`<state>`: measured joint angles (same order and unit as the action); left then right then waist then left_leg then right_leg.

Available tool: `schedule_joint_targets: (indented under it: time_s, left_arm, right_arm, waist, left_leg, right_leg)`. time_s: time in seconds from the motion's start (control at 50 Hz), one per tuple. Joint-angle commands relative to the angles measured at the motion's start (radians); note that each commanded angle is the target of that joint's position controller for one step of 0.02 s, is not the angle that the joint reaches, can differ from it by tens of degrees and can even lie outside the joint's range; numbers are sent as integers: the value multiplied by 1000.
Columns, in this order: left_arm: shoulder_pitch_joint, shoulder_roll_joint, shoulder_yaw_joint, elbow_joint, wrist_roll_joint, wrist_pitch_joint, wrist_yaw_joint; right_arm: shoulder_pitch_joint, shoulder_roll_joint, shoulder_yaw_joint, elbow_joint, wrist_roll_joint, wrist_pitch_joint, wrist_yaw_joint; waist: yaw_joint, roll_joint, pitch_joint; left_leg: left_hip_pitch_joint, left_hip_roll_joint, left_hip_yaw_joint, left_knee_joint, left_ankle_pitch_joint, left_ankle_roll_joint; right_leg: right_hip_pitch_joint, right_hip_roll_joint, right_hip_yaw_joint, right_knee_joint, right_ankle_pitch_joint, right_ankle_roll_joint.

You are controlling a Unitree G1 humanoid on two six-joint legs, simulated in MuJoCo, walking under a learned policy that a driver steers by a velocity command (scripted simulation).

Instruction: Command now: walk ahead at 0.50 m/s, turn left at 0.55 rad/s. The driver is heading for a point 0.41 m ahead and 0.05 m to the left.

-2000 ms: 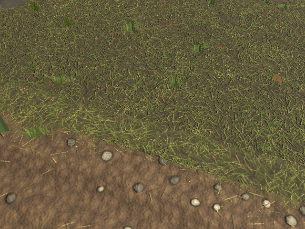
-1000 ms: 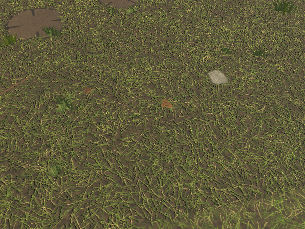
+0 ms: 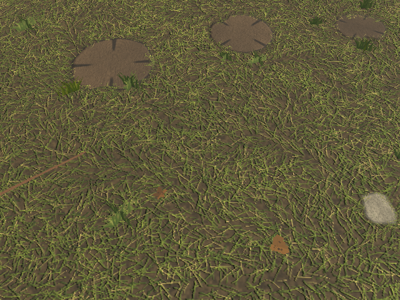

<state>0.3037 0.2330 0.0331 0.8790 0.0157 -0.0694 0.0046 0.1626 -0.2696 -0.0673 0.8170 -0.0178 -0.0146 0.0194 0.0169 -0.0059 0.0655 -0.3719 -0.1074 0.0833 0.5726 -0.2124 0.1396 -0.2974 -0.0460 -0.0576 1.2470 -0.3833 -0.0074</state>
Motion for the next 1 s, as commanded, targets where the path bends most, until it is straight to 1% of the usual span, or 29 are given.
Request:
schedule_joint_targets:
  time_s: [0.02, 0.06, 0.1, 0.16, 0.2, 0.3, 0.34, 0.38, 0.4, 0.42, 0.44, 0.46, 0.48, 0.5, 0.52, 0.54, 0.56, 0.6, 0.64, 0.7, 0.76, 0.8, 0.82, 0.84, 0.86, 0.88, 0.9, 0.94, 1.0]
  left_arm:
    - [-22, 122, 23, -109, 19, -14, -2]
    - [1, 104, 21, -106, 36, 22, -10]
    - [-37, 90, 17, -126, 34, 38, -15]
    - [-174, 93, 15, -174, 30, 42, -18]
    - [-245, 92, 12, -197, 26, 40, -21]
    - [-376, 102, 3, -251, 14, 23, -27]
    - [-359, 120, 5, -258, 11, 14, -26]
    - [-214, 148, 17, -213, 14, 0, -13]
    - [-99, 163, 25, -179, 22, -15, -2]
    - [33, 210, 36, -166, 39, -32, 10]
    - [76, 313, 57, -179, 52, -24, 16]
    - [64, 274, 56, -173, 11, -6, 6]
    - [-5, 189, 37, -183, 0, -2, 1]
    - [-53, 113, 16, -182, -3, -4, -3]
    - [-72, 83, 4, -174, -1, -6, -1]
    - [-69, 84, 1, -156, -4, -9, 1]
    - [-66, 102, 5, -143, -3, -13, -1]
    - [-64, 118, 7, -125, 1, -20, -4]
    - [-86, 117, 3, -115, 6, -18, -4]
    - [-84, 122, 1, -93, 6, -4, -6]
    - [-55, 140, 6, -70, 2, 22, -8]
    - [-55, 129, 1, -62, -3, 40, -2]
    - [-36, 106, -6, -61, 3, 42, 0]
    - [14, 70, -11, -69, 8, 44, -4]
    - [78, 28, -23, -30, -13, 62, 3]
    - [56, 64, -18, -10, -9, 70, 8]
    - [25, 84, -10, -5, -4, 71, 9]
    - [21, 106, -2, 15, -1, 67, 4]
    - [30, 75, -9, 56, -4, 58, 7]
  right_arm:
    - [108, -116, -33, -8, 18, -11, -22]
    - [109, -115, -29, -12, 21, -32, -16]
    - [138, -145, -36, -6, 19, -42, -12]
    - [196, -151, -39, 1, 17, -41, -11]
    - [233, -153, -41, 4, 17, -39, -11]
    - [303, -167, -44, 5, 4, -35, -21]
    - [284, -181, -47, -7, 0, -35, -29]
    - [235, -188, -48, -15, 0, -37, -32]
    - [224, -182, -45, -11, 12, -43, -29]
    - [226, -137, -31, -30, 26, -52, -24]
    - [342, -41, -11, -57, 62, -50, -32]
    - [392, -119, -23, -35, 19, -39, -43]
    - [367, -123, -26, -9, 8, -26, -46]
    - [294, -115, -21, -11, -2, -20, -40]
    - [254, -100, -18, -18, -2, -12, -32]
    - [241, -89, -15, -23, -10, 2, -22]
    - [249, -80, -13, -17, -12, 14, -16]
    - [252, -65, -7, -13, -4, 25, -11]
    - [225, -48, 4, -11, -5, 33, -12]
    - [154, -28, 25, -10, -4, 44, -13]
    - [111, -36, 34, -2, -2, 46, -19]
    - [97, -37, 42, 7, -12, 35, -27]
    - [94, -66, 40, 6, -22, 25, -35]
    - [91, -124, 36, -2, -30, 14, -45]
    - [33, -123, 36, 12, 5, 16, -46]
    - [-19, -75, 47, 7, 8, 12, -40]
    - [-20, -52, 54, 19, 10, 8, -39]
    - [19, -59, 52, 53, 11, 5, -45]
    - [62, -52, 49, 97, 15, -1, -48]
  waist:
    - [-6, -25, -50]
    - [17, -8, -71]
    - [14, 10, -62]
    - [-32, 42, -25]
    - [-65, 59, -25]
    - [-116, 73, -28]
    - [-94, 86, -31]
    - [-30, 91, -63]
    - [29, 55, -116]
    - [80, 6, -230]
    - [38, -222, -373]
    - [5, -205, -408]
    - [-19, -103, -301]
    - [-15, -33, -203]
    - [-19, -58, -161]
    - [-29, -102, -136]
    - [-38, -116, -136]
    - [-57, -111, -167]
    - [-70, -111, -170]
    - [-49, -156, -166]
    - [-28, -146, -151]
    - [-44, -84, -109]
    - [-38, -19, -97]
    - [10, 107, -99]
    - [41, 203, -87]
    - [41, 152, -36]
    - [27, 137, -14]
    - [14, 114, -4]
    - [1, 40, -21]
  left_leg:
    - [270, 300, -424, -333, 295, 177]
    - [215, 255, -365, -343, 377, 169]
    - [184, 227, -339, -360, 369, 161]
    - [200, 204, -350, -378, 303, 130]
    - [242, 197, -361, -364, 297, 110]
    - [355, 218, -413, -284, 404, 95]
    - [359, 234, -447, -243, 433, 71]
    - [322, 208, -422, -122, 637, 16]
    - [304, 153, -377, 34, 709, -17]
    - [189, 98, -340, 256, 512, -48]
    - [-73, -61, -209, 582, -196, -90]
    - [-115, -45, -220, 704, -369, -87]
    - [-134, -6, -240, 751, -311, -95]
    - [-148, 25, -224, 704, -267, -108]
    - [-143, 51, -221, 641, -245, -115]
    - [-118, 60, -215, 593, -225, -127]
    - [-76, 47, -201, 575, -203, -134]
    - [-31, 33, -194, 517, -174, -143]
    - [2, 48, -171, 393, -150, -149]
    - [106, 76, -116, 192, -82, -148]
    - [179, 83, -84, 50, -53, -140]
    - [282, 97, -100, -151, 31, -116]
    - [329, 179, -202, -214, 82, -100]
    - [337, 338, -376, -267, 208, -72]
    - [113, 371, -387, -301, 108, 1]
    - [39, 302, -356, -322, -32, -27]
    - [25, 251, -320, -326, -92, -61]
    - [63, 203, -275, -320, -75, -85]
    - [156, 198, -253, -279, 45, -79]
  right_leg:
    - [-314, -67, 98, -28, 57, 15]
    - [-256, -67, 85, -96, 58, 37]
    - [-271, -65, 66, -175, 110, 55]
    - [-342, -63, 59, -330, 234, 73]
    - [-360, -48, 62, -425, 306, 74]
    - [-354, 3, 67, -589, 339, 57]
    - [-274, 19, 84, -656, 303, 37]
    - [-68, 67, 63, -730, 260, 0]
    - [85, 69, 50, -813, 349, -25]
    - [313, -82, 173, -812, 420, -69]
    - [566, -399, 551, -793, 779, -205]
    - [504, -427, 698, -807, 969, -272]
    - [402, -387, 569, -812, 943, -274]
    - [306, -318, 429, -835, 948, -241]
    - [254, -261, 334, -864, 942, -201]
    - [205, -223, 276, -893, 952, -186]
    - [167, -204, 234, -905, 989, -183]
    - [142, -195, 187, -914, 1041, -195]
    - [107, -184, 142, -925, 1002, -197]
    - [54, -156, 103, -937, 856, -181]
    - [29, -160, 142, -929, 580, -176]
    - [-50, -135, 159, -903, 310, -123]
    - [-96, -114, 163, -880, 206, -78]
    - [-111, -33, 98, -784, 76, -38]
    - [61, 19, 52, -837, 31, -24]
    - [137, 12, 64, -859, 103, -14]
    - [149, 6, 72, -871, 155, -9]
    - [141, -23, 94, -885, 205, -10]
    - [108, -33, 103, -914, 222, -9]
